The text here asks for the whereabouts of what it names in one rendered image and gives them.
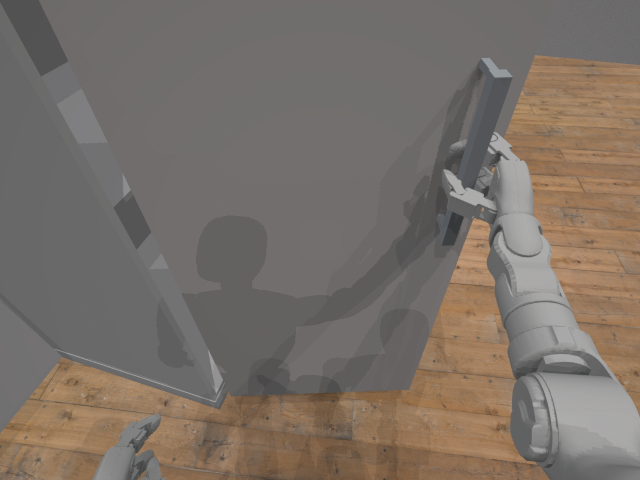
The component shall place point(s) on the left robot hand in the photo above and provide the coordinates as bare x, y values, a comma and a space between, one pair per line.
121, 463

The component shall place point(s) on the handle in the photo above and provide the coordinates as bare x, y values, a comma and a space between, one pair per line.
490, 105

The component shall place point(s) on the fridge door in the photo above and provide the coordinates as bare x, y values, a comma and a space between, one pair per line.
287, 156

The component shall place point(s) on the robot right upper arm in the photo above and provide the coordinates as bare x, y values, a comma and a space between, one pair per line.
576, 427

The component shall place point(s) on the robot right forearm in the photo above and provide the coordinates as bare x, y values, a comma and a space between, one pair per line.
543, 333

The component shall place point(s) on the right robot hand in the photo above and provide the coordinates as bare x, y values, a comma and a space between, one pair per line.
510, 186

